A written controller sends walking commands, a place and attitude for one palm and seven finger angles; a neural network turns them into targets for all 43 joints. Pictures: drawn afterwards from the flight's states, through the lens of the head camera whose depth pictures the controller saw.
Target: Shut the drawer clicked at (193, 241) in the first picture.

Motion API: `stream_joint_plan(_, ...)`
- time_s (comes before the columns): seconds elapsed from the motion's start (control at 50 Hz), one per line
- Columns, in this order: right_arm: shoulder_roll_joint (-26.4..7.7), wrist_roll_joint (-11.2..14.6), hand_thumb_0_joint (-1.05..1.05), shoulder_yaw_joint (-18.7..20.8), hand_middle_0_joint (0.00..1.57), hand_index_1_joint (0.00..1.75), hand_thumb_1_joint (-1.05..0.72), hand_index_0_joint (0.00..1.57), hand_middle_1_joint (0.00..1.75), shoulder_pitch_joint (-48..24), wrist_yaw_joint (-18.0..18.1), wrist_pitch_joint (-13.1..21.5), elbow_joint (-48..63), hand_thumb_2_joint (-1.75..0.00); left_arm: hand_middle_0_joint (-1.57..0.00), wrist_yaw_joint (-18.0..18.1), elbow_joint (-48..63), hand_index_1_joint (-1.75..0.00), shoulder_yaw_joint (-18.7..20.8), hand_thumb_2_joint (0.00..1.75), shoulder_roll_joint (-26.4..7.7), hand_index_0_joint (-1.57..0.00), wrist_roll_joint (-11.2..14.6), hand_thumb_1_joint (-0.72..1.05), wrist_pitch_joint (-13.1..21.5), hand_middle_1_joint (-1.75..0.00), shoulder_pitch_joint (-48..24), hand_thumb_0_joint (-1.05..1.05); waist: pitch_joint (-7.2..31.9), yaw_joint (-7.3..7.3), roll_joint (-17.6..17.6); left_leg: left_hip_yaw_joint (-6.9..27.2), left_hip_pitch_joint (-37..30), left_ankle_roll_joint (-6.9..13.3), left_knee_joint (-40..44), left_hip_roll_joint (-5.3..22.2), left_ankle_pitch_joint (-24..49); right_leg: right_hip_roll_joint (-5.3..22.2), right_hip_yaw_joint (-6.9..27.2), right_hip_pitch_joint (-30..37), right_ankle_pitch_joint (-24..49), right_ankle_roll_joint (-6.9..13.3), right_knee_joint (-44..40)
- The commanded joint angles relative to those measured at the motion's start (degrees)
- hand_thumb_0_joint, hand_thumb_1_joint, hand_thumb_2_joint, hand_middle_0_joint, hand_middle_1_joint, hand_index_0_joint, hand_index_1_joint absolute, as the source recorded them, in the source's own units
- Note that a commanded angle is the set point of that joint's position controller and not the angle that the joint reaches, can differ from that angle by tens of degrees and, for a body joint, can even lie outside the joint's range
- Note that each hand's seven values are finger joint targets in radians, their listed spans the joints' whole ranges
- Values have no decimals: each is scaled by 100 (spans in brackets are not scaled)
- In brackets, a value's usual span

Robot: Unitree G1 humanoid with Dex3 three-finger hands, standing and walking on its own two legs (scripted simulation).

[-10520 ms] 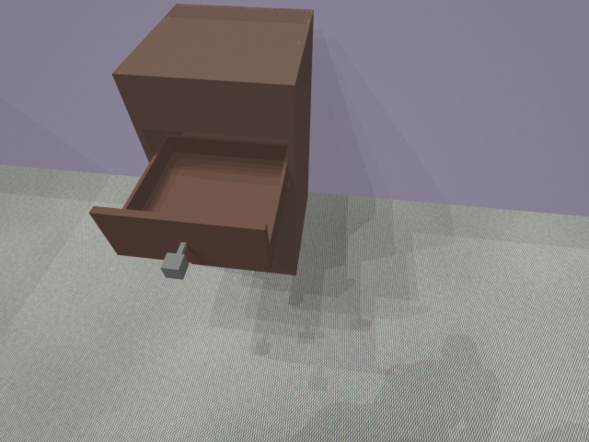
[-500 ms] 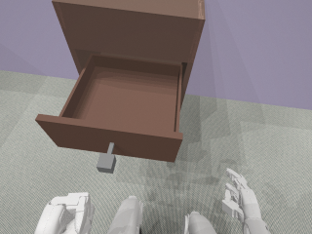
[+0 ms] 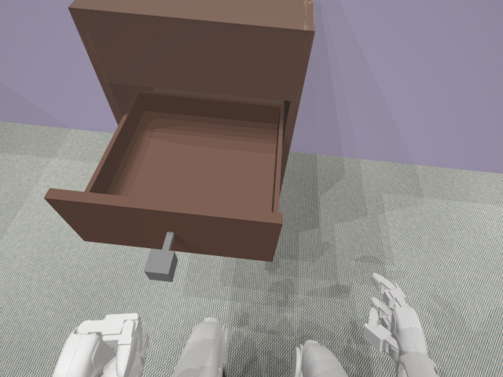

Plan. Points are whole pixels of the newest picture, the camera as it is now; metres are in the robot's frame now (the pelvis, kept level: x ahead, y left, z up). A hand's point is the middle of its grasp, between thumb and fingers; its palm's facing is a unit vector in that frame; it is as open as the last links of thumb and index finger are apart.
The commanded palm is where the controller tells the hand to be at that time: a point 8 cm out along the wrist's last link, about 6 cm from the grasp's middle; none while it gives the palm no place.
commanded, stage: bring the fist close to the handle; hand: left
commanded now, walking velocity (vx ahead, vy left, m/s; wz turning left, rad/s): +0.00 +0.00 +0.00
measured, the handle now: (165, 254) +0.32 +0.19 -0.04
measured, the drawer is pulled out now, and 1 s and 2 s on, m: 0.30 0.30 0.27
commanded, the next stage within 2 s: push the drawer shut in 1.32 s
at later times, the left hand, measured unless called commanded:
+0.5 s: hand (159, 332) +0.19 +0.15 +0.00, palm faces -0.03 -1.00 -0.04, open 3.3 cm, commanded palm +0.16 +0.21 +0.00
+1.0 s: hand (164, 314) +0.22 +0.16 -0.05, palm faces -0.05 -1.00 -0.02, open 3.3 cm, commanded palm +0.20 +0.21 -0.04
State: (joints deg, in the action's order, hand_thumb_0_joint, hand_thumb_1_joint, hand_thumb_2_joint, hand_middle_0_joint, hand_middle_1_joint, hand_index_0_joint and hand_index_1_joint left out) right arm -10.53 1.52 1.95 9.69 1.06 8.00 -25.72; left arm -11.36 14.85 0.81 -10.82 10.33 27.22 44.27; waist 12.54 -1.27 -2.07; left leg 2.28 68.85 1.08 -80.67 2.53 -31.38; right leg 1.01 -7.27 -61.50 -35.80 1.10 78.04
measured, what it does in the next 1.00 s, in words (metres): lowers itself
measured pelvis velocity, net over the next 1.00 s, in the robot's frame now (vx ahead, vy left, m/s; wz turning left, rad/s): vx -0.01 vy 0.00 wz -0.03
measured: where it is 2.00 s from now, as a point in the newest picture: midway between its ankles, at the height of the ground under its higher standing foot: outside the picture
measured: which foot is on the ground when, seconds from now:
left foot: down 0.00-1.00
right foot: down 0.00-1.00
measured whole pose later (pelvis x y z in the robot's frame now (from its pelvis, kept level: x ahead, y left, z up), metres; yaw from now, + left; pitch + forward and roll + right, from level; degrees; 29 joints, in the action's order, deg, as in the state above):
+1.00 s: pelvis -0.01 +0.00 -0.06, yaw -2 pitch +28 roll -5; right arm -12.0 0.0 0.5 5.7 0.3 6.6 -29.3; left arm -10.6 1.7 4.1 -12.2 10.8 29.4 23.7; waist 13.7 0.2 -0.9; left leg 2.6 87.5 1.1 -94.5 3.0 -35.0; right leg 0.9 -7.1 -80.1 -40.0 1.4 92.4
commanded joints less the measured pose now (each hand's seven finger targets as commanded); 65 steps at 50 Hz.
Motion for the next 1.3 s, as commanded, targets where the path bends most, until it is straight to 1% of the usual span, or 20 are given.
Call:
stream_joint_plan(0.0,-722,-32,0,300,20,30,-90,20,30,-421,95,284,924,-90,-140,0,748,-160,309,90,-332,-140,48,90,414,-160,99,0,743,135,80,144,-974,61,1118,-212,372,-242,364,163,210,111,-1218)
stream_joint_plan(0.06,-738,-41,0,303,20,30,-90,20,30,-435,128,265,873,-90,-140,-22,642,-160,512,90,-488,-140,68,90,481,-160,-87,0,875,82,31,97,-891,61,982,-202,464,-252,468,166,245,127,-1183)
stream_joint_plan(0.14,-771,-63,0,280,20,30,-90,20,30,-422,86,296,892,-90,-140,-80,739,-160,333,90,-354,-140,103,90,529,-160,-199,0,1180,80,-196,96,-1016,71,910,-203,669,-238,440,130,464,139,-1023)
stream_joint_plan(0.2,-787,-57,0,289,20,30,-90,20,30,-442,78,267,846,-90,-140,-87,573,-160,338,90,-348,-140,99,90,441,-160,-317,0,1149,130,-88,110,-921,73,839,-194,707,-245,437,71,532,123,-996)
stream_joint_plan(0.26,-784,-64,0,308,20,30,-90,20,30,-520,93,236,784,-90,-140,-50,417,-160,472,90,-450,-140,56,90,393,-160,-322,0,1233,60,-79,102,-825,66,748,-185,794,-250,442,5,598,130,-874)
stream_joint_plan(0.3,-786,-67,0,298,20,30,-90,20,30,-495,72,229,786,-90,-140,-19,403,-160,376,90,-351,-140,50,90,412,-160,-487,0,1236,120,-53,109,-805,61,711,-197,753,-239,419,-86,590,118,-820)
stream_joint_plan(0.36,-794,-89,0,300,20,30,-90,20,30,-532,82,220,717,-90,-140,61,292,-160,506,90,-441,-140,33,90,476,-160,-627,0,1286,93,7,122,-690,56,624,-187,757,-252,422,-187,567,123,-725)
stream_joint_plan(0.4,-787,-99,0,304,20,30,-90,20,30,-512,54,234,714,-90,-140,71,285,-160,449,90,-347,-140,59,90,564,-160,-644,0,1385,106,-59,104,-687,49,566,-198,764,-236,434,-229,578,126,-687)
stream_joint_plan(0.58,-879,-110,0,283,20,30,-90,20,30,-534,83,227,581,-90,-140,-53,-34,-160,606,90,-466,-140,145,90,717,-160,-1164,0,1512,200,87,115,-270,62,222,-193,590,-236,540,-500,386,115,-501)
stream_joint_plan(0.74,-944,-129,0,268,20,30,-90,20,30,-545,46,220,502,-90,-140,-102,-66,-160,672,90,-542,-140,215,90,683,-160,-1427,0,1857,132,-197,167,-358,47,91,-180,791,-234,460,-742,592,141,-193)
stream_joint_plan(0.84,-978,-136,0,244,20,30,-90,20,30,-581,19,153,490,-90,-140,-31,-231,-160,628,90,-523,-140,171,90,618,-160,-1743,0,1773,207,-91,210,-161,45,-18,-184,573,-247,426,-1034,420,132,-56)
stream_joint_plan(0.86,-964,-133,0,240,20,30,-90,20,30,-593,32,148,453,-90,-140,11,-294,-160,684,90,-570,-140,143,90,619,-160,-1794,0,1768,170,-97,234,-161,41,-27,-178,611,-261,406,-1100,444,142,7)
stream_joint_plan(0.88,-993,-150,0,222,20,30,-90,20,30,-589,10,151,494,-90,-140,30,-246,-160,540,90,-472,-140,121,90,640,-160,-1858,0,1759,195,-246,232,-196,28,-13,-187,504,-249,382,-1219,366,143,36)
stream_joint_plan(0.9,-996,-155,0,209,20,30,-90,20,30,-572,1,144,489,-90,-140,54,-221,-160,502,90,-473,-140,110,90,646,-160,-1970,0,1819,218,-263,267,-215,26,-16,-181,496,-247,355,-1276,377,147,88)
stream_joint_plan(0.96,-1009,-146,0,219,20,30,-90,20,30,-548,-6,96,534,-90,-140,120,-14,-160,650,90,-636,-140,104,90,605,-160,-1828,0,2099,103,-333,311,-432,5,66,-163,623,-258,341,-1218,454,155,118)
stream_joint_plan(1.02,-1005,-141,0,213,20,30,-90,20,30,-517,-39,36,609,-90,-140,149,219,-160,496,90,-514,-140,107,90,517,-160,-1725,0,2191,120,-437,336,-638,-10,126,-161,770,-233,311,-1203,573,150,111)
stream_joint_plan(1.06,-982,-131,0,223,20,30,-90,20,30,-557,-27,-17,586,-90,-140,185,56,-160,593,90,-547,-140,90,90,421,-160,-1545,0,2112,101,-273,345,-538,1,119,-159,800,-256,316,-1167,590,143,104)
stream_joint_plan(1.14,-971,-114,0,203,20,30,-90,20,30,-546,-15,-80,602,-90,-140,198,-7,-160,528,90,-488,-140,88,90,392,-160,-1680,0,1855,212,-54,299,-234,24,57,-178,522,-260,347,-1137,415,129,12)
stream_joint_plan(1.18,-995,-131,0,186,20,30,-90,20,30,-545,10,-64,582,-90,-140,208,-33,-160,524,90,-524,-140,58,90,450,-160,-1824,0,1793,242,-111,311,-219,22,48,-176,418,-256,327,-1269,340,127,49)
stream_joint_plan(1.28,-998,-165,0,176,20,30,-90,20,30,-495,-8,1,579,-90,-140,229,63,-160,411,90,-466,-140,44,90,615,-160,-1779,0,2017,184,-369,370,-519,-16,111,-172,617,-236,280,-1350,448,151,143)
